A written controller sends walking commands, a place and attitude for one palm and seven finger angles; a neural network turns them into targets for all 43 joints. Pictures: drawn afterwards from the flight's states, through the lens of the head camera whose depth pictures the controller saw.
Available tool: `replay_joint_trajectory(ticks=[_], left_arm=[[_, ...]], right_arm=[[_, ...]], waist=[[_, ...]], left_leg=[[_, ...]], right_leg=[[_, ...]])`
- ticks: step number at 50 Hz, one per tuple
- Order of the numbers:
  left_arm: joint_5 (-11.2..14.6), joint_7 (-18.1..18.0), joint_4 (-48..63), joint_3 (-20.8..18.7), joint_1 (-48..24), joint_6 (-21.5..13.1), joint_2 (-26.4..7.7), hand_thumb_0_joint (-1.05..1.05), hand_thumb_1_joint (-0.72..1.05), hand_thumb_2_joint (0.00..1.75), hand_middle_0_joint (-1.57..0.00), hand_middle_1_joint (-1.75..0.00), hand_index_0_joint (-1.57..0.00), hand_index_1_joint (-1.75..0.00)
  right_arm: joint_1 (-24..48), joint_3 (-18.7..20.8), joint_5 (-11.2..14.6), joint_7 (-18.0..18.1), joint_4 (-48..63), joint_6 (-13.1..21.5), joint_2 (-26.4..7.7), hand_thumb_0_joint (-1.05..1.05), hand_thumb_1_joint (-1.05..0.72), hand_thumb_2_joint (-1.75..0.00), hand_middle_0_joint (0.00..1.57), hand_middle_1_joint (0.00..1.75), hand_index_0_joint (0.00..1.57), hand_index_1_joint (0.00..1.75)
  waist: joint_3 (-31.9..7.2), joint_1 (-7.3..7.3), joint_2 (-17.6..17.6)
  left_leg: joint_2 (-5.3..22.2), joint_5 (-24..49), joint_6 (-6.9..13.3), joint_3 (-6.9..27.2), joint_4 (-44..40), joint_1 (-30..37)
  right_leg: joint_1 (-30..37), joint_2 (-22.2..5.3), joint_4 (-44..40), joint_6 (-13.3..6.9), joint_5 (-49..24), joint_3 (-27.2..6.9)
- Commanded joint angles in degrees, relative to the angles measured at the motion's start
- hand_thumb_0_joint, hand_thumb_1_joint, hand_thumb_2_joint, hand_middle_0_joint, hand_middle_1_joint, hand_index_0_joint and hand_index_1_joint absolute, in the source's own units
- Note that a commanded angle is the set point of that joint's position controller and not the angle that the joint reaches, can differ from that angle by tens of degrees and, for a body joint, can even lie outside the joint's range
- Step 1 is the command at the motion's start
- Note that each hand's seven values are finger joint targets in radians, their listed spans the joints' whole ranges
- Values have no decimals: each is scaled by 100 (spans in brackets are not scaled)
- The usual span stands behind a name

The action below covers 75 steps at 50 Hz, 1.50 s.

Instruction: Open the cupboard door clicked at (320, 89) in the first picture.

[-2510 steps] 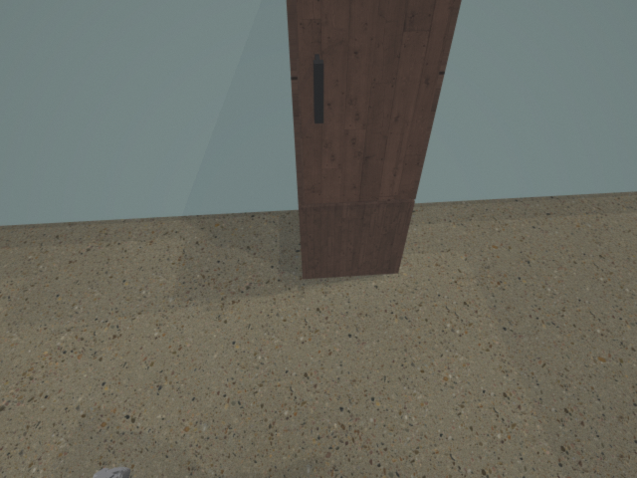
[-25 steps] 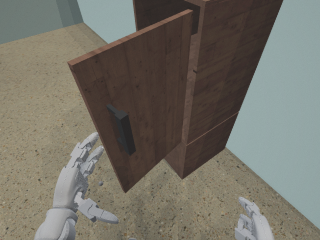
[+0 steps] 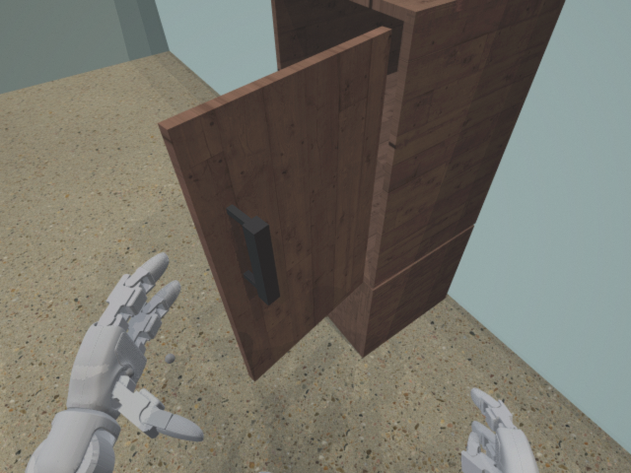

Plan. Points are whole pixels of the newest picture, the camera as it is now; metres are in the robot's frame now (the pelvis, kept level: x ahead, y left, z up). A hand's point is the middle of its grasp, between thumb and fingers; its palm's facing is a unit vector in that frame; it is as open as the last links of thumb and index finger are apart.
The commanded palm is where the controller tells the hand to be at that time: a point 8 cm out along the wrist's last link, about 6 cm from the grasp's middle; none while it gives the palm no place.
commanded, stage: draw the hand back to the body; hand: left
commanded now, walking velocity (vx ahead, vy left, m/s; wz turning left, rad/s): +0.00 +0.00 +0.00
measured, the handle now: (253, 256) +0.37 +0.11 +0.09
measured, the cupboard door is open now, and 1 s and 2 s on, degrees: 100 100 100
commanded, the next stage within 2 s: step back with the hand held close in 1.28 s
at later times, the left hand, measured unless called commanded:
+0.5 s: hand (93, 341) +0.22 +0.23 +0.14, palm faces +0.30 -0.89 -0.33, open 13.9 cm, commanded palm +0.17 +0.28 +0.17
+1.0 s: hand (36, 297) +0.23 +0.27 +0.19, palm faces +0.45 -0.80 -0.40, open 8.2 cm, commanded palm +0.18 +0.31 +0.21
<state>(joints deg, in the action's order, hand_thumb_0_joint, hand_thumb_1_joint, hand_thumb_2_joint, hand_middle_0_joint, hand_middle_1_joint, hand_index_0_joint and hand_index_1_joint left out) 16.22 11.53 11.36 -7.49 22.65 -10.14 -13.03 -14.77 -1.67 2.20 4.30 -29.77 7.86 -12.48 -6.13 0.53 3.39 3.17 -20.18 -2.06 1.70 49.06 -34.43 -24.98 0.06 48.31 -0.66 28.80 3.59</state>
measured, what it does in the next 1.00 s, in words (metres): stands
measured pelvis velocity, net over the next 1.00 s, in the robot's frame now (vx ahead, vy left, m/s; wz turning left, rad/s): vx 0.03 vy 0.00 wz -0.03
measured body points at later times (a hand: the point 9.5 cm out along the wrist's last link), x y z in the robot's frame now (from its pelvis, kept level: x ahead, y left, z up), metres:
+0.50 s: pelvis +0.01 +0.01 +0.03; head +0.00 +0.00 +0.48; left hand +0.19 +0.28 +0.16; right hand +0.20 -0.20 -0.05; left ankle +0.05 +0.14 -0.70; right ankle -0.04 -0.11 -0.70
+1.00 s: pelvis +0.03 +0.00 +0.04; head +0.02 -0.02 +0.49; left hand +0.20 +0.31 +0.21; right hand +0.22 -0.22 -0.04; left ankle +0.05 +0.14 -0.70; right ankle -0.04 -0.11 -0.70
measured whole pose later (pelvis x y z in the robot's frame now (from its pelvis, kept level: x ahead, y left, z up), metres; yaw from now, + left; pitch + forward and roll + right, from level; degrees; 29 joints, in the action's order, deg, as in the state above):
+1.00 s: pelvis +0.03 +0.00 +0.04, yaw -2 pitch -3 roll +0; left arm 4.0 -6.7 19.2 -19.7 24.9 -3.4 -19.5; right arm -10.3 -0.8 0.0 5.5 -35.8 4.2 -12.8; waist 0.3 4.1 3.1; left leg 2.1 -11.9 -1.4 -1.6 24.2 -9.3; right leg -0.6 -0.9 22.1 0.1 18.5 1.3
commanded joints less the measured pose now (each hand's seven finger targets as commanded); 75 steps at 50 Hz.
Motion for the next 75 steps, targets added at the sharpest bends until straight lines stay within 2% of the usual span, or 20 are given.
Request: replay_joint_trajectory(ticks=[1,10,11,12,13,15,18,20,22,33,35,45,49,52,58,69,70,71,73,75], left_arm=[[139,81,1630,-388,-523,-241,-654,0,-50,30,-15,-30,-15,-30],[191,139,1874,-802,-358,121,-959,0,-32,37,-16,-30,-16,-30],[-650,-649,2475,-795,-769,86,-1590,0,-29,39,-16,-30,-16,-30],[-717,-1002,2201,-622,-181,202,-1104,0,-26,40,-16,-30,-16,-30],[-869,-1219,2010,-493,140,310,-944,0,-22,42,-16,-30,-16,-30],[-1027,-1498,2024,-639,87,385,-1118,0,-15,45,-16,-30,-16,-30],[-1184,-1720,2162,-612,-137,360,-1130,0,-5,50,-17,-30,-17,-30],[-1243,-1818,2101,-743,-233,357,-1255,0,2,52,-17,-30,-17,-30],[-1283,-1879,2154,-798,-228,329,-1269,0,9,55,-17,-30,-17,-30],[-1279,-1913,2091,-1395,71,318,-1501,0,48,72,-19,-30,-19,-30],[-1293,-1918,2132,-1505,-10,313,-1590,0,55,75,-19,-30,-19,-30],[-1226,-1925,2019,-1974,-342,302,-1855,0,90,90,-20,-30,-20,-30],[-1221,-1882,1934,-1760,-213,301,-1615,0,90,90,-20,-30,-20,-30],[-1206,-1868,1895,-1816,-199,290,-1682,0,90,90,-20,-30,-20,-30],[-1207,-1879,2032,-1914,-262,229,-1786,0,90,90,-20,-30,-20,-30],[-1189,-1857,1896,-1901,-289,180,-1760,0,90,90,-20,-30,-20,-30],[-1196,-1863,2890,-1810,-530,65,-1813,0,90,90,-20,-30,-20,-30],[-1245,-1925,3052,-2561,-616,-107,-2600,0,90,90,-20,-30,-20,-30],[-1261,-1827,2357,-2151,360,-37,-1969,0,90,90,-20,-30,-20,-30],[-1244,-1817,2298,-2158,674,-41,-1909,0,90,90,-20,-30,-20,-30]], right_arm=[[662,214,27,62,1009,460,-659,0,-90,-90,20,30,20,30],[685,157,46,105,935,544,-665,0,-90,-90,20,30,20,30],[876,122,-25,232,955,450,-601,0,-90,-90,20,30,20,30],[776,76,-83,285,919,418,-498,0,-90,-90,20,30,20,30],[770,63,-81,289,859,337,-496,0,-90,-90,20,30,20,30],[854,75,-114,309,786,216,-536,0,-90,-90,20,30,20,30],[961,65,-159,327,704,158,-552,0,-90,-90,20,30,20,30],[1008,75,-180,345,621,157,-578,0,-90,-90,20,30,20,30],[1025,82,-196,340,566,171,-575,0,-90,-90,20,30,20,30],[1108,172,-229,191,389,61,-582,0,-90,-90,20,30,20,30],[1118,186,-225,175,373,32,-581,0,-90,-90,20,30,20,30],[1164,261,-214,176,302,-64,-604,0,-90,-90,20,30,20,30],[1161,294,-224,148,294,-40,-620,0,-90,-90,20,30,20,30],[1190,310,-226,150,303,-59,-619,0,-90,-90,20,30,20,30],[1226,294,-231,169,280,-37,-576,0,-90,-90,20,30,20,30],[1237,332,-237,185,227,1,-599,0,-90,-90,20,30,20,30],[1327,300,-227,165,359,66,-554,0,-90,-90,20,30,20,30],[1256,312,-241,161,394,-79,-696,0,-90,-90,20,30,20,30],[1205,350,-248,108,371,-320,-632,0,-90,-90,20,30,20,30],[1143,397,-222,96,447,-475,-640,0,-90,-90,20,30,20,30]], waist=[[-585,-16,-136],[-435,93,-35],[-361,252,89],[-104,139,-37],[79,150,-118],[98,143,-309],[112,111,-6],[145,133,-182],[75,156,6],[114,279,-129],[129,294,52],[184,317,-10],[151,299,-48],[205,311,-269],[206,339,42],[294,321,-158],[42,352,164],[682,73,-39],[421,55,-475],[158,32,-318]], left_leg=[[-345,725,326,-16,-707,1264],[-341,779,307,22,-932,1496],[-377,730,316,-134,-1171,1693],[-358,706,315,-159,-1250,1809],[-312,688,315,-152,-1356,1867],[-303,756,332,-193,-1509,2009],[-280,860,328,-208,-1784,2390],[-268,962,334,-209,-1947,2549],[-264,1106,328,-206,-2125,2740],[-233,2075,312,-327,-2521,3137],[-245,2144,298,-355,-2538,3179],[-259,2285,326,-420,-2585,3330],[-266,2398,350,-455,-2585,3429],[-269,2317,371,-463,-2606,3385],[-307,2302,358,-479,-2606,3421],[-298,2122,369,-490,-2670,3447],[-330,2169,360,-447,-2647,3548],[-202,2241,430,-443,-2244,3186],[-209,2499,406,-442,-2029,2991],[-168,2837,384,-418,-2036,2938]], right_leg=[[-343,165,-1078,101,-1641,-64],[-124,196,-1238,68,-1646,45],[-65,58,-1728,4,-1603,-292],[-54,4,-1850,11,-1522,-210],[-13,12,-1908,30,-1458,-147],[241,8,-2135,46,-1485,-153],[452,-3,-2304,42,-1536,-122],[662,6,-2489,41,-1609,-111],[868,3,-2511,30,-1748,-84],[1582,23,-2765,40,-2785,-59],[1670,19,-2818,26,-2838,-70],[1743,20,-2955,66,-3071,-95],[1710,27,-2954,99,-3237,-93],[1716,16,-3000,121,-3258,-107],[1748,5,-3055,111,-3269,-133],[1686,18,-3189,143,-3083,-160],[1844,-1,-3161,116,-3106,-177],[1046,-246,-3455,183,-3689,-391],[1299,-382,-3183,222,-4432,-284],[1442,-399,-2967,234,-4586,-225]])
